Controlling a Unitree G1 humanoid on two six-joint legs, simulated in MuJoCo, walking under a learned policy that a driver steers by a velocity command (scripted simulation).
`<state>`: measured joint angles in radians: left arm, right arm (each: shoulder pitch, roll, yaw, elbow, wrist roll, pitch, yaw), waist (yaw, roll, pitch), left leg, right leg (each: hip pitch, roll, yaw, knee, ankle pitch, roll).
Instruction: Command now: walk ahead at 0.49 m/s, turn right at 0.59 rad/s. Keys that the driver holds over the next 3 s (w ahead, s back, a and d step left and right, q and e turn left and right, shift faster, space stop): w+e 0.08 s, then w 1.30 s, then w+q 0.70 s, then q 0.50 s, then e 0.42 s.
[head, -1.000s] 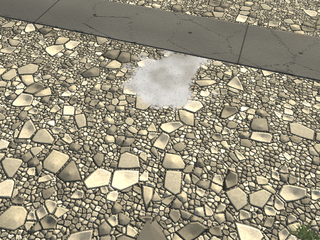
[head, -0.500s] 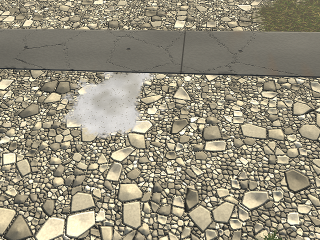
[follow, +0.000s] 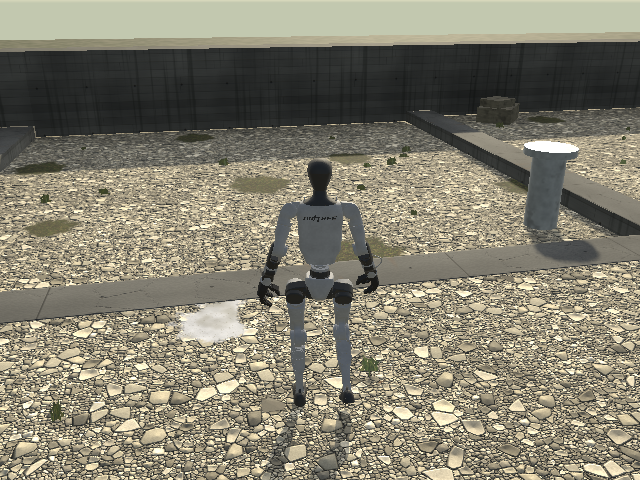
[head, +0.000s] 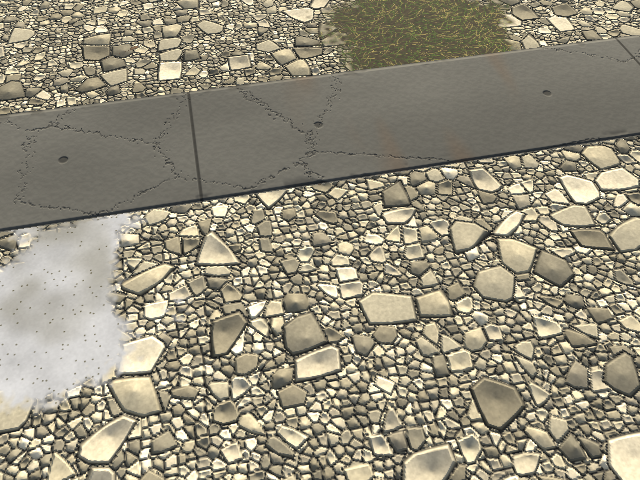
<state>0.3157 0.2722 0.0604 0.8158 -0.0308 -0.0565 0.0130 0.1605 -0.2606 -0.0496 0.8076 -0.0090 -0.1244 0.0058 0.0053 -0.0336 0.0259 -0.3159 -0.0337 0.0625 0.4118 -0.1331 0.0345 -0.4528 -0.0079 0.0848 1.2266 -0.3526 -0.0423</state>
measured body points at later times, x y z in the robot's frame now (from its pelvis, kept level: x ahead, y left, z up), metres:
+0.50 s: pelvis +0.26 -0.09 +0.00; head +0.30 -0.10 +0.45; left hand +0.44 +0.15 -0.10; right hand +0.29 -0.37 -0.14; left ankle +0.20 +0.09 -0.64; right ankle +0.30 -0.18 -0.74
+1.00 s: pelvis +0.55 -0.07 -0.01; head +0.58 -0.06 +0.44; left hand +0.61 +0.20 -0.15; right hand +0.68 -0.35 -0.11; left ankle +0.65 +0.01 -0.74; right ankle +0.36 -0.18 -0.65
